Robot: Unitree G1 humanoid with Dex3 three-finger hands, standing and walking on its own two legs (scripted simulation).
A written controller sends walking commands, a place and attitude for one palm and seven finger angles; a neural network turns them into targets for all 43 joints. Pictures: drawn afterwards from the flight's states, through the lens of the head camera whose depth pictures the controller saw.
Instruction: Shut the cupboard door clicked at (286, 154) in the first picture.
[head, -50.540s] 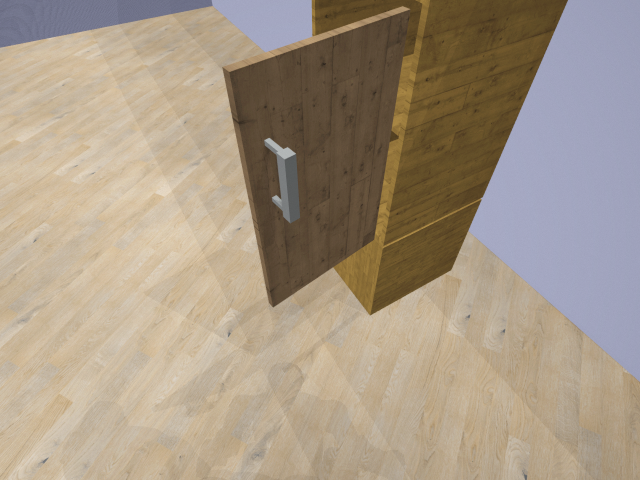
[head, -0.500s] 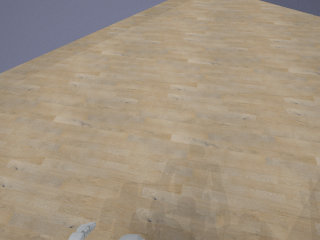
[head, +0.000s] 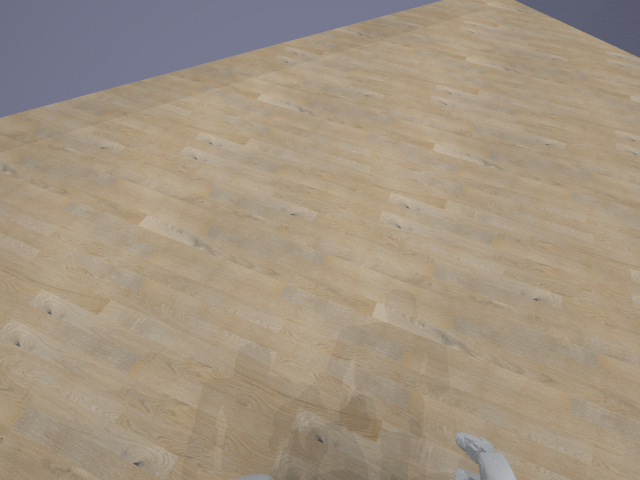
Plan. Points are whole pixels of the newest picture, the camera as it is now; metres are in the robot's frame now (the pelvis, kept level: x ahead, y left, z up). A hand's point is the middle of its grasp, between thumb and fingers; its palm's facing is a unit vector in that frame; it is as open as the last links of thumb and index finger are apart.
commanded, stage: turn to face it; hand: left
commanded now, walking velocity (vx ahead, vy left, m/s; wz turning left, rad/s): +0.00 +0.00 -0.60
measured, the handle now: out of the picture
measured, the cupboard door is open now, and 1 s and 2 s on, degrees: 23 23 23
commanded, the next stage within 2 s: none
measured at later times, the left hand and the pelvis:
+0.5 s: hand (209, 445) +0.18 +0.18 -0.18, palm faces -0.25 -0.94 -0.22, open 7.3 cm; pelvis +0.05 +0.01 +0.00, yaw -18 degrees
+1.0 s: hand (286, 378) +0.28 +0.08 -0.15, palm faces -0.59 -0.76 -0.26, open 7.3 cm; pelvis +0.06 +0.00 +0.00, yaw -36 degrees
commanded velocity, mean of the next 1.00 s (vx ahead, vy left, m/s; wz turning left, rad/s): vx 0.00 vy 0.00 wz -0.60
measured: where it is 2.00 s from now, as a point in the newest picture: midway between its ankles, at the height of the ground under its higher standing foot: outside the picture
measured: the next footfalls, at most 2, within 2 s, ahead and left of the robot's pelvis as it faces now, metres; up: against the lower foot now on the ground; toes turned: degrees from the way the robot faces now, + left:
right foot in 0.18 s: +0.05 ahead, -0.14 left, +0.00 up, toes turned -12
left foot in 0.50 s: +0.13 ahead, +0.11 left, +0.00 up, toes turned -16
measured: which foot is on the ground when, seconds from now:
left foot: down 0.00-0.20, up 0.22-0.48, down 0.50-0.88, up 0.90-1.00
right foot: up 0.00-0.16, down 0.18-0.50, up 0.52-0.86, down 0.88-1.00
